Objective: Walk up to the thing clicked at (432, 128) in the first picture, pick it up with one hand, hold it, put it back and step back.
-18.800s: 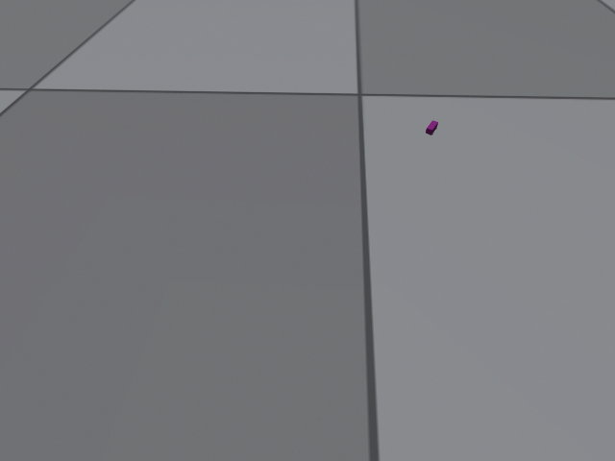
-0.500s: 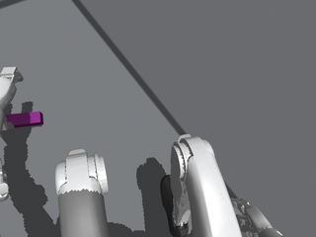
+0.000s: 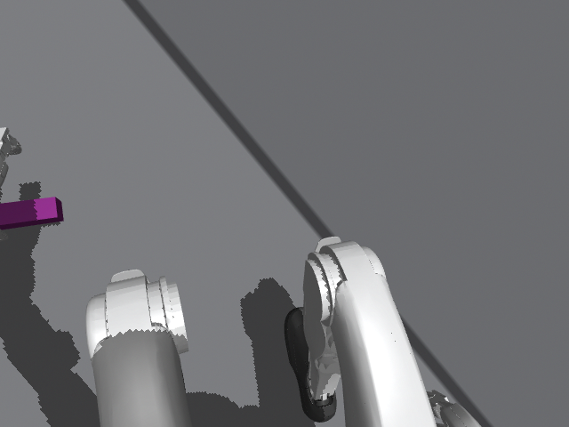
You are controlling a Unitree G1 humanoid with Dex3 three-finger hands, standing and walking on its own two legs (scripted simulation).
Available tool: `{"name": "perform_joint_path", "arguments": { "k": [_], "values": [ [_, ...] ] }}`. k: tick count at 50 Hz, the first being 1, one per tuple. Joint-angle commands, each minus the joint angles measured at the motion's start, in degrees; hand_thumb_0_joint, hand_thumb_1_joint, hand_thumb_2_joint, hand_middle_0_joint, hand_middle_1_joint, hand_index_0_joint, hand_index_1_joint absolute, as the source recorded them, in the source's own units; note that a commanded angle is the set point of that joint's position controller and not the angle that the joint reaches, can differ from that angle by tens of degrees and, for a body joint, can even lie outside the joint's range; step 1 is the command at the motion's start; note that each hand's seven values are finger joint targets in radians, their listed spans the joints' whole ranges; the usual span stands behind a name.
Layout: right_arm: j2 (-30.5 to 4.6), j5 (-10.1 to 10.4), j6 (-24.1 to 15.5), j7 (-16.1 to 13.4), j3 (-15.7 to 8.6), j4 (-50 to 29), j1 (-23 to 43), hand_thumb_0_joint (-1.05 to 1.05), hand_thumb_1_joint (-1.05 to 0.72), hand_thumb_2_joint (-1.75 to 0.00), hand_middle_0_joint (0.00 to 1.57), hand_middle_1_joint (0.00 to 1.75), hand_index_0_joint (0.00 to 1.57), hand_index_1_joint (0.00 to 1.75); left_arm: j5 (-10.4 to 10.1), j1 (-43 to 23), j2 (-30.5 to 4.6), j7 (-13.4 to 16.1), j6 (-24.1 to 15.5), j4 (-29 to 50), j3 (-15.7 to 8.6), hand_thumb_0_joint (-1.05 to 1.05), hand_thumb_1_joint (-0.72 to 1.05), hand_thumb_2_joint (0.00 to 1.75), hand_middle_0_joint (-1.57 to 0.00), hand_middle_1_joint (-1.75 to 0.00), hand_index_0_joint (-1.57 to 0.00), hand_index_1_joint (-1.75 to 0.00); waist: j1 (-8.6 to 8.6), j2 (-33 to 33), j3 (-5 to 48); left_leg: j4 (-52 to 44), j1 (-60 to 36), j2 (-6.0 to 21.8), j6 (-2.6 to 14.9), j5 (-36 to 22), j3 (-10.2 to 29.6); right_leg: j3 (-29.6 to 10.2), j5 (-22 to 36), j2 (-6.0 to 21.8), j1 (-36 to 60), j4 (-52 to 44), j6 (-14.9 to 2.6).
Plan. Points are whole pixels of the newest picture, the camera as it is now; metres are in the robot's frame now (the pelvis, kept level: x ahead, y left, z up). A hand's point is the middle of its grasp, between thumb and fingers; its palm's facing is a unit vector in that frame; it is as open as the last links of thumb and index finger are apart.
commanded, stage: rest palm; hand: left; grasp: from above
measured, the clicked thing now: (26, 213) +0.44 +0.35 -0.29
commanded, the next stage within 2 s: close in 1.38 s
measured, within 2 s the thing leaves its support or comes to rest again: neither
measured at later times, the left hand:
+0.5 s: hand (21, 211) +0.43 +0.34 -0.23, palm faces -0.44 -0.10 -0.89, open 14.2 cm
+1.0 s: hand (25, 216) +0.42 +0.34 -0.25, palm faces -0.45 -0.13 -0.88, open 14.3 cm
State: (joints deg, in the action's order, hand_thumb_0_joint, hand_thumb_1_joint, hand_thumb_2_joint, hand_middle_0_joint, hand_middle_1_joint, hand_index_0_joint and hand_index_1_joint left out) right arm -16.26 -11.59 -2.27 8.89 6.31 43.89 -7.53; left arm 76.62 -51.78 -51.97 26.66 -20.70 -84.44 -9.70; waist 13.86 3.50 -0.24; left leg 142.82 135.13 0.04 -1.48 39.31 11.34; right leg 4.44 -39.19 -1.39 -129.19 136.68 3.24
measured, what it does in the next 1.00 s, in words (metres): stands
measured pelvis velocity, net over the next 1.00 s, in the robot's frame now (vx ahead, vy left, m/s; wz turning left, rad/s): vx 0.00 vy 0.01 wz -0.07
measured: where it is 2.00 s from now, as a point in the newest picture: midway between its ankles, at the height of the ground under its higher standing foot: (244, 403)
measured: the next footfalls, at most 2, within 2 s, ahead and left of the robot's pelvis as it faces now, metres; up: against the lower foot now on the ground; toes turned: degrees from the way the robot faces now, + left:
none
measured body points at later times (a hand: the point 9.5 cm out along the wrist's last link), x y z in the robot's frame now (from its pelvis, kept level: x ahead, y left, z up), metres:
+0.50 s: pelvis +0.00 +0.00 -0.01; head +0.25 +0.11 +0.34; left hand +0.45 +0.34 -0.18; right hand +0.06 -0.27 -0.09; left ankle +0.07 +0.13 -0.28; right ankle +0.10 -0.13 -0.27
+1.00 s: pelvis +0.00 +0.01 -0.02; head +0.26 +0.13 +0.33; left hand +0.44 +0.34 -0.20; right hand +0.07 -0.26 -0.08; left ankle +0.07 +0.13 -0.28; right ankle +0.10 -0.13 -0.27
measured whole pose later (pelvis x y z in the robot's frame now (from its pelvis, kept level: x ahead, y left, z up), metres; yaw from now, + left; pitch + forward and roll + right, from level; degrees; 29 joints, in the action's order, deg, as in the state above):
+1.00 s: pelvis +0.00 +0.01 -0.02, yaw -4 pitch +26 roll -13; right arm -18.5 -17.8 -9.8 13.2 14.0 41.7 -2.5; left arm 77.6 -53.3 -58.4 35.8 -20.1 -97.8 -9.7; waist 18.1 8.0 -6.9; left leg 148.7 134.4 0.6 -1.2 42.0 15.4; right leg 7.3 -39.5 -3.3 -127.5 139.0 4.3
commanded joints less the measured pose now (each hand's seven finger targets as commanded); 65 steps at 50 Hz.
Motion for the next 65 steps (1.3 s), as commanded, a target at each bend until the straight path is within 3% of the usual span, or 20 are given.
{"name": "perform_joint_path", "arguments": {
  "k": [1, 3, 5, 7, 10, 16, 21, 26, 27, 34, 36, 38, 40, 45, 47, 48, 49, 52, 54, 65],
  "values": [
    [-16.0, -0.2, -0.8, -0.6, -3.7, -0.3, -10.7, 0.0, -0.89, -0.9, 0.2, 0.3, 0.2, 0.3, -0.9, -16.9, -13.6, 1.8, 2.0, 0.6, 0.4, 0.0, -0.47, 0.96, -0.12, -0.93, -0.12, -0.94, 2.67, -18.9, 32.1, -14.8, -27.0, -0.2, 3.07, -6.8, -6.5, 7.0, 9.8, -1.7, 13.7, -13.8, -4.5],
    [-16.0, -0.4, -1.3, -0.5, -3.3, -0.5, -9.3, 0.0, -0.89, -0.9, 0.2, 0.3, 0.2, 0.3, -1.4, -14.4, -12.8, 1.2, 2.3, -2.7, 1.2, 0.0, -0.47, 0.96, -0.12, -0.94, -0.12, -0.94, 1.99, -18.1, 31.5, -14.8, -26.9, -0.2, 3.05, -7.0, -6.6, 7.2, 9.9, -1.8, 14.3, -13.5, -4.38],
    [-16.4, -0.5, -1.6, -0.2, -2.7, -0.9, -9.2, 0.0, -0.89, -0.9, 0.2, 0.3, 0.2, 0.3, -0.9, -15.0, -14.0, 0.5, 2.1, -2.8, 1.6, 0.0, -0.46, 0.95, -0.13, -0.94, -0.13, -0.94, 2.7, -18.6, 31.6, -14.7, -28.4, -0.2, 2.95, -8.7, -6.1, 7.5, 11.4, -1.9, 15.1, -12.5, -4.31],
    [-16.7, -1.0, -1.9, -0.1, -2.3, -1.6, -8.6, 0.0, -0.89, -0.9, 0.2, 0.3, 0.2, 0.3, -0.9, -15.6, -16.2, 0.9, 1.4, -1.7, 0.4, 0.0, -0.48, 0.96, -0.13, -0.94, -0.12, -0.94, 2.75, -18.5, 34.0, -13.8, -29.2, 0.0, 3.03, -10.6, -6.1, 7.3, 13.5, -2.1, 17.3, -12.5, -4.19],
    [-16.9, -1.3, -2.0, 0.0, -1.2, -1.2, -8.0, 0.0, -0.89, -0.9, 0.2, 0.3, 0.2, 0.3, -1.1, -15.9, -18.4, 3.4, 0.0, -2.4, -1.7, 0.0, -0.51, 0.97, -0.11, -0.94, -0.1, -0.95, 2.33, -18.9, 33.3, -13.3, -28.3, 0.1, 2.95, -10.1, -6.5, 7.2, 13.1, -2.2, 18.7, -12.6, -4.09],
    [-17.5, -3.2, -2.7, 0.2, 0.0, -1.3, -6.0, 0.0, -0.89, -0.9, 0.2, 0.3, 0.2, 0.3, 1.6, -17.6, -21.1, 9.0, -0.7, -3.3, -2.8, 0.0, -0.55, 1.01, -0.08, -0.95, -0.06, -0.97, 3.42, -23.9, 34.2, -11.8, -30.7, 0.7, 2.34, -10.9, -6.2, 7.5, 14.0, -2.9, 18.0, -11.0, -4.31],
    [-18.0, -5.0, -4.4, 0.9, 0.5, -0.7, -5.1, 0.0, -0.89, -0.9, 0.2, 0.3, 0.2, 0.3, 1.8, -16.9, -19.3, 11.4, 1.5, -6.0, -1.1, 0.0, -0.56, 1.02, -0.07, -0.95, -0.05, -0.97, 4.66, -24.9, 32.9, -10.9, -31.2, 1.1, 2.08, -10.2, -5.8, 8.4, 13.7, -3.2, 16.5, -9.8, -4.28],
    [-19.2, -5.3, -6.5, 1.8, 0.8, -1.7, -4.5, 0.0, -0.89, -0.9, 0.2, 0.3, 0.2, 0.3, 0.2, -17.4, -21.0, 10.9, 2.9, -5.7, -1.2, 0.0, -0.56, 1.02, -0.07, -0.96, -0.05, -0.97, 4.92, -25.1, 31.2, -10.6, -29.8, 1.2, 2.08, -8.6, -5.3, 9.1, 12.7, -3.2, 16.3, -9.3, -4.2],
    [-19.1, -5.1, -6.7, 1.9, 1.1, -0.9, -4.8, 0.0, -0.89, -0.9, 0.2, 0.3, 0.2, 0.3, -0.3, -16.7, -19.6, 10.6, 3.2, -7.3, -0.2, 0.0, -0.56, 1.02, -0.07, -0.95, -0.05, -0.97, 4.94, -24.4, 30.0, -10.9, -28.2, 1.1, 2.18, -8.1, -5.3, 9.2, 12.2, -3.2, 16.3, -9.6, -4.16],
    [-19.9, -5.4, -7.0, 2.8, 1.2, -1.9, -5.6, 0.0, -0.89, -0.9, 0.2, 0.3, 0.2, 0.3, -1.1, -13.4, -22.2, 9.3, 2.9, -7.4, -3.1, 0.0, -0.56, 1.01, -0.07, -0.96, -0.05, -0.97, 4.78, -24.2, 31.0, -10.4, -28.8, 1.3, 2.01, -11.1, -4.4, 9.8, 15.1, -3.3, 19.0, -8.6, -4.07],
    [-19.6, -5.3, -7.0, 3.1, 1.4, -2.5, -5.1, 0.0, -0.89, -0.9, 0.2, 0.3, 0.2, 0.3, -1.3, -14.0, -19.5, 8.8, 2.6, -7.4, -1.2, 0.0, -0.56, 1.01, -0.06, -0.96, -0.05, -0.97, 5.81, -24.4, 30.0, -10.4, -29.8, 1.4, 1.73, -12.3, -3.9, 10.4, 15.8, -3.3, 17.9, -7.9, -3.95],
    [-19.9, -5.4, -7.3, 3.3, 1.6, -2.2, -4.6, 0.0, -0.89, -0.9, 0.2, 0.3, 0.2, 0.3, -1.5, -15.0, -20.4, 8.6, 2.0, -6.8, -1.1, 0.0, -0.56, 1.01, -0.07, -0.96, -0.05, -0.98, 5.94, -25.4, 30.0, -9.9, -30.0, 1.6, 1.8, -11.8, -3.7, 10.3, 15.8, -3.4, 18.0, -8.2, -3.98],
    [-20.7, -5.2, -6.9, 3.3, 1.5, -2.2, -5.6, 0.0, -0.89, -0.9, 0.2, 0.3, 0.2, 0.3, -1.0, -14.0, -22.8, 9.4, 1.2, -6.0, -3.2, 0.0, -0.56, 1.01, -0.08, -0.94, -0.06, -0.96, 5.34, -24.5, 30.4, -10.2, -29.9, 1.5, 1.75, -12.4, -3.8, 10.4, 16.1, -3.5, 19.7, -8.7, -3.84],
    [-20.2, -5.5, -7.0, 3.5, 2.2, -2.5, -3.7, 0.0, -0.89, -0.9, 0.2, 0.3, 0.2, 0.3, -0.7, -14.5, -20.1, 10.8, 0.3, -6.7, -1.1, 0.0, -0.57, 1.02, -0.07, -0.94, -0.05, -0.96, 5.89, -24.8, 29.2, -10.4, -29.8, 1.7, 1.64, -11.4, -3.5, 10.8, 15.2, -3.8, 18.3, -8.5, -3.88],
    [-20.4, -6.0, -7.3, 3.6, 2.4, -2.1, -3.3, 0.0, -0.89, -0.9, 0.2, 0.3, 0.2, 0.3, 0.2, -14.0, -21.8, 11.5, 0.3, -7.7, -1.5, 0.0, -0.56, 1.02, -0.07, -0.95, -0.05, -0.97, 5.59, -24.7, 28.5, -10.3, -29.3, 1.9, 1.65, -9.9, -3.4, 10.9, 13.8, -4.0, 17.8, -8.5, -4.02],
    [-20.6, -6.1, -7.3, 3.7, 2.3, -2.3, -3.7, 0.0, -0.89, -0.9, 0.2, 0.3, 0.2, 0.3, 0.5, -14.6, -19.9, 11.6, 0.4, -7.4, 0.4, 0.0, -0.56, 1.03, -0.07, -0.94, -0.05, -0.96, 6.49, -24.5, 28.2, -10.1, -29.7, 1.8, 1.62, -10.3, -3.5, 11.0, 14.1, -3.9, 17.5, -8.4, -3.82],
    [-20.3, -6.2, -7.6, 3.9, 2.6, -2.2, -3.4, 0.0, -0.89, -0.9, 0.2, 0.3, 0.2, 0.3, 1.0, -14.0, -21.4, 12.0, 0.6, -7.9, -0.7, 0.0, -0.54, 1.01, -0.08, -0.95, -0.06, -0.96, 6.08, -24.8, 28.3, -9.5, -29.7, 1.9, 1.68, -10.2, -3.6, 10.8, 14.2, -4.0, 17.8, -8.3, -3.93],
    [-20.6, -6.3, -8.2, 4.1, 2.7, -1.2, -2.8, 0.0, -0.89, -0.9, 0.2, 0.3, 0.2, 0.3, -0.4, -14.9, -18.9, 13.3, 1.2, -8.2, 0.9, 0.0, -0.53, 1.01, -0.09, -0.93, -0.07, -0.95, 6.17, -23.5, 27.1, -10.0, -27.9, 1.8, 1.79, -8.8, -3.3, 11.1, 13.0, -4.1, 17.2, -9.2, -3.83],
    [-20.8, -6.0, -8.7, 4.1, 2.9, -1.1, -2.3, 0.0, -0.89, -0.9, 0.2, 0.3, 0.2, 0.3, 0.1, -14.7, -18.9, 13.7, 1.9, -9.0, 1.8, 0.0, -0.54, 1.01, -0.08, -0.94, -0.06, -0.96, 5.87, -24.6, 27.3, -10.4, -28.8, 1.8, 1.58, -8.9, -3.1, 11.1, 13.1, -4.1, 16.6, -8.5, -4.06],
    [-22.0, -5.8, -10.8, 5.3, 3.5, -2.1, -1.2, 0.0, -0.89, -0.9, 0.2, 0.3, 0.2, 0.3, -1.4, -14.5, -20.3, 14.4, 4.1, -9.2, 1.0, 0.0, -0.5, 0.96, -0.1, -0.94, -0.09, -0.95, 6.07, -26.1, 28.1, -10.8, -29.9, 2.1, 1.45, -10.3, -2.2, 11.4, 14.5, -4.1, 17.8, -8.1, -3.85]
  ]
}}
